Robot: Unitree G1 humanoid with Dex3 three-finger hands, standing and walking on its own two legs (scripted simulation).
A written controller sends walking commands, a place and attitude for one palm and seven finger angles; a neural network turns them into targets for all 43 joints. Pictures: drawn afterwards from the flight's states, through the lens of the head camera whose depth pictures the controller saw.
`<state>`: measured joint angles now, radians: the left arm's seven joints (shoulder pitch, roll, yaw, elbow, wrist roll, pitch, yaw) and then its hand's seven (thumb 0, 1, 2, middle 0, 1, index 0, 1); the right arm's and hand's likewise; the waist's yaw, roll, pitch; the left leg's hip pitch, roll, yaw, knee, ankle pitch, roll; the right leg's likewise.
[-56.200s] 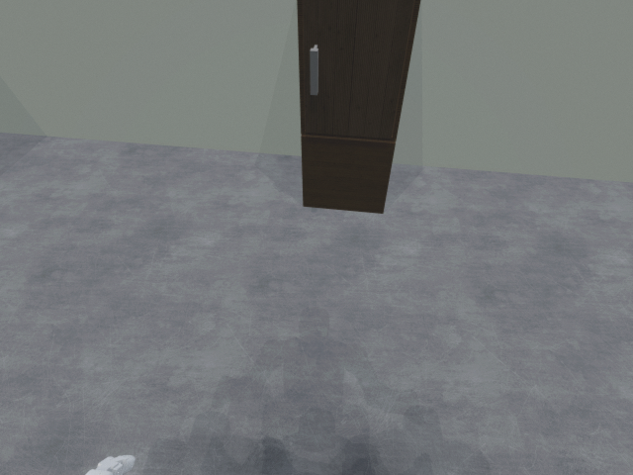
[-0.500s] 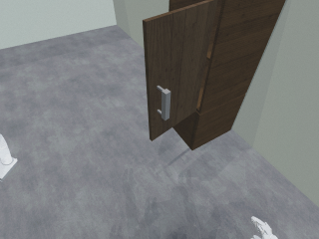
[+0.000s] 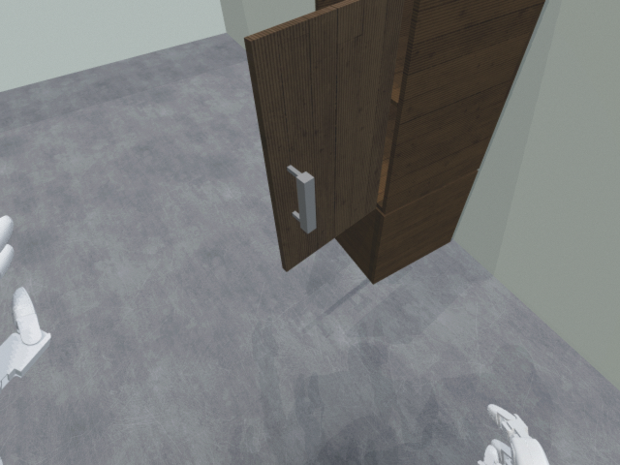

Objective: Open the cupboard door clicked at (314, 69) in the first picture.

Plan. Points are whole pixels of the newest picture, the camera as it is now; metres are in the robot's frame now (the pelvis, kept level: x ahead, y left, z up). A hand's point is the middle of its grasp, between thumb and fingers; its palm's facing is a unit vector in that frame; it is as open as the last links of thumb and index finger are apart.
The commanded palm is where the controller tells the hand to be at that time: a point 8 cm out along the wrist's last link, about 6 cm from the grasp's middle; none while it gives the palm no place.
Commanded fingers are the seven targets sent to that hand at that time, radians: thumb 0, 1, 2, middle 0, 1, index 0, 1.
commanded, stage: stop stepping back and stand still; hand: left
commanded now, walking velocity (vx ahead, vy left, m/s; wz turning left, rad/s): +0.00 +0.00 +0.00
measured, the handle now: (300, 199) +0.63 +0.07 -0.09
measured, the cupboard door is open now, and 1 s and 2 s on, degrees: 100 100 100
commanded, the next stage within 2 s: let the arm hang, fingers relaxed in 0.94 s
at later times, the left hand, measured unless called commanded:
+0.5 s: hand (36, 313) +0.23 +0.29 +0.15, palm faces +0.37 -0.79 -0.49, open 7.4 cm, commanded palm +0.17 +0.33 +0.17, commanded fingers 0.00 0.90 0.90 -0.20 -0.30 -0.20 -0.30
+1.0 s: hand (16, 308) +0.23 +0.31 +0.15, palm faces +0.38 -0.80 -0.47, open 7.4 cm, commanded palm +0.17 +0.35 +0.17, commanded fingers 0.00 0.90 0.90 -0.20 -0.30 -0.20 -0.30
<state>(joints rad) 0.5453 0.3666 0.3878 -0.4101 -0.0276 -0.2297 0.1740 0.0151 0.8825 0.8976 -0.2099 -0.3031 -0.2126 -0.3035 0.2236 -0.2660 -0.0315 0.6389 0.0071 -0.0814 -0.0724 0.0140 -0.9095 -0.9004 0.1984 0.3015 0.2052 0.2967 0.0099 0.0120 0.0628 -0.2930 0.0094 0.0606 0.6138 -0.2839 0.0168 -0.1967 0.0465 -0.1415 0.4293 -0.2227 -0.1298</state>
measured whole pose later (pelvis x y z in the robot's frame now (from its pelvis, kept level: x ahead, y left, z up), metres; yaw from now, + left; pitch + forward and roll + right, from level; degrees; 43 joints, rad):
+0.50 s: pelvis +0.02 +0.04 +0.00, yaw -2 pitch +0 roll +0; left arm 0.56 0.39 0.37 -0.44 -0.05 -0.16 0.15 0.02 0.88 0.90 -0.21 -0.30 -0.21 -0.30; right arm 0.22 -0.20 0.02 0.62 0.01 -0.07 -0.07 0.01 -0.91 -0.90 0.20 0.30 0.21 0.30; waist 0.01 0.03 0.04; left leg -0.20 0.01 0.07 0.44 -0.23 0.02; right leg -0.17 0.06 -0.11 0.40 -0.23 -0.08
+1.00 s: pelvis +0.03 +0.06 +0.00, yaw -2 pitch +1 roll -1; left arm 0.57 0.39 0.37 -0.46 -0.05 -0.15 0.16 0.02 0.88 0.90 -0.21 -0.30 -0.21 -0.30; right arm 0.20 -0.22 0.01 0.60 0.00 -0.08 -0.08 0.01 -0.91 -0.90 0.20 0.30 0.21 0.30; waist 0.01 0.02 0.03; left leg -0.21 -0.02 0.07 0.42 -0.22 0.05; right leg -0.18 0.03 -0.10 0.38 -0.22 -0.05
